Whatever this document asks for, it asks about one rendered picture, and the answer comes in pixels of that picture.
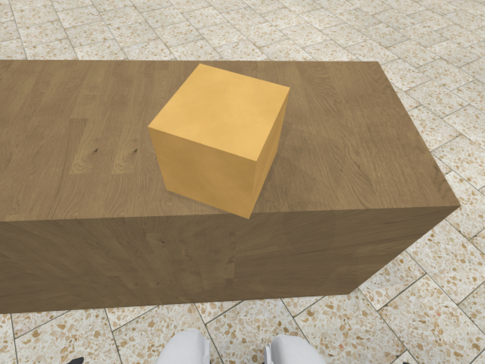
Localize robot left thigh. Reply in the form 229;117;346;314
155;331;211;364

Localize pedestal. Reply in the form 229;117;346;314
0;60;461;314

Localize robot thigh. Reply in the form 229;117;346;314
155;331;211;364
264;336;326;364

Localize robot right thigh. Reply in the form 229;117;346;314
264;336;326;364

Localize carton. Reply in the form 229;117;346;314
148;64;290;219

